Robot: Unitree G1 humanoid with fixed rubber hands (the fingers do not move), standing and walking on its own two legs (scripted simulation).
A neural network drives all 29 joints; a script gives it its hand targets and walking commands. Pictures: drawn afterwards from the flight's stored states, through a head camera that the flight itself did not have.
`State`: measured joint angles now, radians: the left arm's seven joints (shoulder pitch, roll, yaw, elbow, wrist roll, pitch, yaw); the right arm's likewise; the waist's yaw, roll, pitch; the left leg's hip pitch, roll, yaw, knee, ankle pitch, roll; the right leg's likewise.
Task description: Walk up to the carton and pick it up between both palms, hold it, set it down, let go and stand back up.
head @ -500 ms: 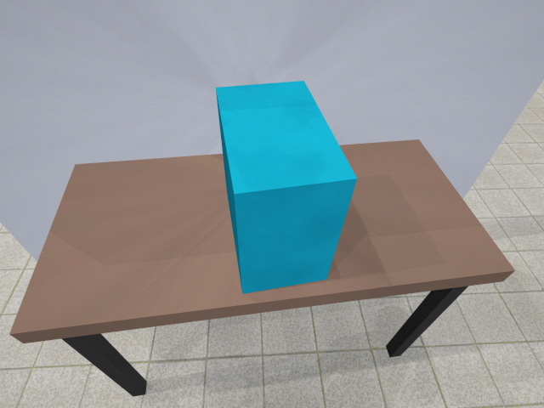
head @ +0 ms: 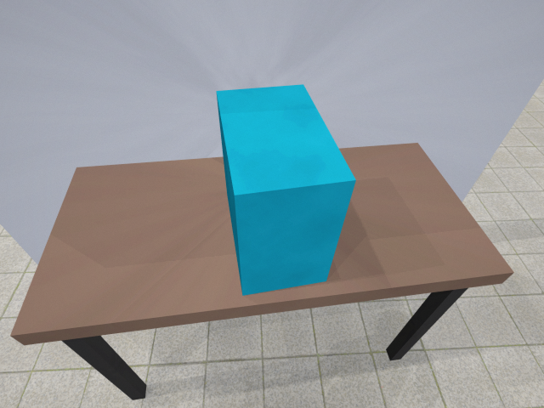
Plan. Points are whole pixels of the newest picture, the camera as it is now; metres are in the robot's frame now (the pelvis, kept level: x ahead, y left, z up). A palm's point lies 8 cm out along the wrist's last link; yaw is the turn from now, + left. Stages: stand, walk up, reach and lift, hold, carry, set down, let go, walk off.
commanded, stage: walk up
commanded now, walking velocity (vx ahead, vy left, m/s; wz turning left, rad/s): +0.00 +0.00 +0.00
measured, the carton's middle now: (273, 189) +0.52 -0.01 +0.02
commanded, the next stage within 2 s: none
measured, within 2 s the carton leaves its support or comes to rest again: neither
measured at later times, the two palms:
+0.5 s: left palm out of the picture +0.08 +0.28 -0.11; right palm out of the picture +0.05 -0.34 -0.11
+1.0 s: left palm out of the picture +0.10 +0.28 -0.11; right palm out of the picture +0.07 -0.34 -0.11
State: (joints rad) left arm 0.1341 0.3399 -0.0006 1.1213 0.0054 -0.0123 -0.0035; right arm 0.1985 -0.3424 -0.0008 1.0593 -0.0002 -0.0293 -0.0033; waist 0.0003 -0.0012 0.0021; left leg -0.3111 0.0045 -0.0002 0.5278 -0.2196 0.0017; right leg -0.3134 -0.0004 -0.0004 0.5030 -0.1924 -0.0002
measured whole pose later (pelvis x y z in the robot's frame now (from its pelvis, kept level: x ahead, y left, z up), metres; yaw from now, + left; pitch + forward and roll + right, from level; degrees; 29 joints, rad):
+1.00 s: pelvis +0.01 -0.02 +0.00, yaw +0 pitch -1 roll +1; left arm 0.13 0.38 0.00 1.01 0.01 0.02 -0.05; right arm 0.20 -0.40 0.00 1.07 0.00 -0.06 -0.02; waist 0.00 -0.02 0.00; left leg -0.28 0.01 -0.01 0.53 -0.24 -0.01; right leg -0.31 0.00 -0.01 0.57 -0.25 -0.02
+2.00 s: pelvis +0.02 -0.02 +0.00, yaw +1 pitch +0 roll +1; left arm 0.12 0.39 0.00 1.00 0.01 0.03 -0.05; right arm 0.20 -0.40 0.00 1.07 0.00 -0.06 -0.03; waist 0.00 -0.04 0.00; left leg -0.27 0.01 -0.02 0.53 -0.25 -0.02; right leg -0.30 0.00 -0.02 0.57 -0.27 -0.02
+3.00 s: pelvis +0.03 -0.03 +0.00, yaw +2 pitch +0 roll +1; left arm 0.10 0.40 0.00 1.00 0.01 0.03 -0.05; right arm 0.20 -0.40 0.00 1.07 0.00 -0.06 -0.04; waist 0.00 -0.06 0.00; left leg -0.27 0.01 -0.03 0.53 -0.27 -0.03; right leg -0.30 0.00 -0.03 0.58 -0.29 -0.03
